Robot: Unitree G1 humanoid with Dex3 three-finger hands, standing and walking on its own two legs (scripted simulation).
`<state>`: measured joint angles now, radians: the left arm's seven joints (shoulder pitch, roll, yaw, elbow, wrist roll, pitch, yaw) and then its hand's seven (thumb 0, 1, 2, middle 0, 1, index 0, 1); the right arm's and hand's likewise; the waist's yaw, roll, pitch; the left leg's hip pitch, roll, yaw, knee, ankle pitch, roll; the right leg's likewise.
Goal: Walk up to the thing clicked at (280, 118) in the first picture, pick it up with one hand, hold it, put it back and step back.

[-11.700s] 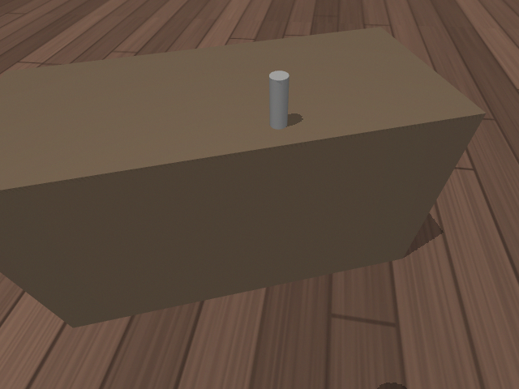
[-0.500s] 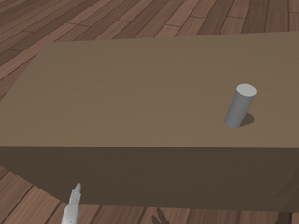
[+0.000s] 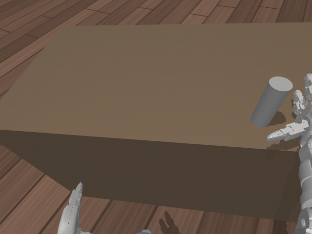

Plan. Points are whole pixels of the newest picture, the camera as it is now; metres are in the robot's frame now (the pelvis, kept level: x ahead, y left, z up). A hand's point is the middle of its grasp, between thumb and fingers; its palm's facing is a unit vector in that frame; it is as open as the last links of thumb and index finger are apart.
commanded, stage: close in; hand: right
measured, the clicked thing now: (268, 104) +0.44 -0.21 +0.09
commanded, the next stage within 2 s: rest palm in 0.14 s
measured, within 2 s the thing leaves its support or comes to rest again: leaves its support in 1.34 s
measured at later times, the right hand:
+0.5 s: hand (266, 109) +0.43 -0.20 +0.08, palm faces +0.20 +0.98 +0.02, open 17.2 cm
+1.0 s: hand (266, 107) +0.45 -0.21 +0.07, palm faces +0.21 +0.98 +0.01, open 10.4 cm
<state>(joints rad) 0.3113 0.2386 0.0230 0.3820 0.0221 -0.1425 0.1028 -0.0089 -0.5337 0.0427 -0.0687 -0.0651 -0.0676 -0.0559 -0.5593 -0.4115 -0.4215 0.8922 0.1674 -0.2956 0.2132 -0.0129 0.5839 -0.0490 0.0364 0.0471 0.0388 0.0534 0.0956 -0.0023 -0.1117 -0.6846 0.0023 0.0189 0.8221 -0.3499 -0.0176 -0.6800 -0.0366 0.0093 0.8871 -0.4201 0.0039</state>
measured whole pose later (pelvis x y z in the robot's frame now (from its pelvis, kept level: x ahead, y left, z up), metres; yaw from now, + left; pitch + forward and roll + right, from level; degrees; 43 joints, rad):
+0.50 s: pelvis +0.01 +0.00 +0.00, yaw +0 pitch +12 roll +1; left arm 0.35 0.23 0.06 0.31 0.01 -0.10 0.05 -0.01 -0.57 0.07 -0.06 -0.05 -0.05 -0.06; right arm -0.54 -0.31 -0.35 0.81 0.13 -0.27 0.05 -0.01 0.55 -0.03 0.15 0.08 0.14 0.08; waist 0.09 0.00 -0.12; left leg -0.68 0.01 0.01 0.84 -0.37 -0.02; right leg -0.67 -0.03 0.00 0.88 -0.43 0.01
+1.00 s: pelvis +0.00 +0.00 +0.00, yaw +0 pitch +13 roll +1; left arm 0.36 0.24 0.08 0.25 0.00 -0.07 0.03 -0.01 -0.54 0.06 -0.06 -0.06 -0.05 -0.05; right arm -0.60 -0.35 -0.40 0.88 0.11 -0.29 0.06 -0.01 0.25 -0.42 0.87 0.65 0.87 0.65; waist 0.11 0.00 -0.10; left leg -0.72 0.01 0.00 0.86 -0.37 -0.02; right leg -0.70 -0.03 -0.01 0.90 -0.43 0.00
